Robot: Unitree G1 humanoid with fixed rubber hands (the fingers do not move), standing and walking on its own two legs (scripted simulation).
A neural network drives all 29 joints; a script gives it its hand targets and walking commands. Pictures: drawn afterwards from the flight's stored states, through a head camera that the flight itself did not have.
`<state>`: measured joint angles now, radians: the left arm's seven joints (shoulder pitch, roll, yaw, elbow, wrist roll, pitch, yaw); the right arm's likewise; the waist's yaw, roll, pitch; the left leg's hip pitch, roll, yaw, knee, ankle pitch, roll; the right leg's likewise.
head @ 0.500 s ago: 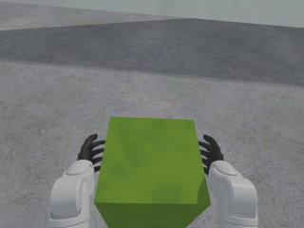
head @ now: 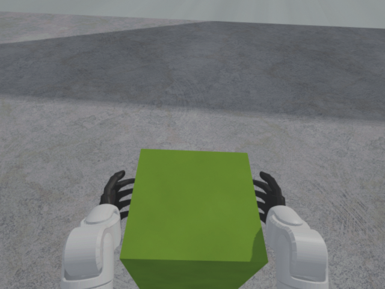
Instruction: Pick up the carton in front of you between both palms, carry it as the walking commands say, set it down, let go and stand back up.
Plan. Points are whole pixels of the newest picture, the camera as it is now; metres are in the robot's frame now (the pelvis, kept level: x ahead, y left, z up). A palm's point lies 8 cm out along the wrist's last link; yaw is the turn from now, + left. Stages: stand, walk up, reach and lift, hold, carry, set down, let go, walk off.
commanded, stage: carry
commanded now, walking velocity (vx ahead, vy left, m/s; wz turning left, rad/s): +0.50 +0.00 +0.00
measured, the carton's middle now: (190, 225) +0.27 +0.00 +0.02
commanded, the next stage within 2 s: none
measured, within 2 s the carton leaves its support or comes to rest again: neither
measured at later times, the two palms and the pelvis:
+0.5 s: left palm (129, 101) +0.61 +0.18 +0.09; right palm (233, 100) +0.60 -0.12 +0.10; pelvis +0.34 +0.03 +0.00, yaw -2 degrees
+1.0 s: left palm (149, 57) +0.91 +0.15 +0.09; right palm (228, 59) +0.91 -0.15 +0.08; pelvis +0.64 +0.01 +0.00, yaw +0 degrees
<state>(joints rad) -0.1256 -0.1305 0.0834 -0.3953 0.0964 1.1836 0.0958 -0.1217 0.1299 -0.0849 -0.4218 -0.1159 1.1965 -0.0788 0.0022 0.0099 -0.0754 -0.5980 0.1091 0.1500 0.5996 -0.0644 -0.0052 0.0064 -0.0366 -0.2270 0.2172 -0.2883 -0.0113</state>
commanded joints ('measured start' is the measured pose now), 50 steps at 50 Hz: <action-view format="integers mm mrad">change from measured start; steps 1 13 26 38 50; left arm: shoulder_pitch -414 -529 -453 -474 -387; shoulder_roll -829 -958 -864 -1000 -857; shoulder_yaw -670 -718 -709 -703 -682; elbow -55 -35 -43 -21 -78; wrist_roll -383 -405 -380 -412 -375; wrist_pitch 29 18 43 -20 -2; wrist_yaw -266 -264 -246 -277 -272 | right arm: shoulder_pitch -437 -496 -405 -478 -410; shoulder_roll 847 969 836 984 873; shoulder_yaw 713 688 658 722 734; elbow -41 5 8 3 -77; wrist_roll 401 424 387 408 405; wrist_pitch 19 0 30 -24 -3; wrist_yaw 232 256 257 252 237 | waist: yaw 18 -14 -22 11 3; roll -161 76 136 -91 -110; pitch -102 -320 -85 -336 -251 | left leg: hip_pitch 28 683 745 81 425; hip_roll -32 224 129 3 -36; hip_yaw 57 -234 10 -126 31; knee -92 -384 -420 481 -288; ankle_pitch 62 78 325 -279 271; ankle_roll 21 123 111 9 -23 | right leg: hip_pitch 117 -597 -625 104 -65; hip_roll -211 -100 -27 -289 -157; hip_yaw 62 206 10 243 20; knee -20 906 311 86 242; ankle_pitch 489 31 289 788 542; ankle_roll -88 -12 -3 -109 -20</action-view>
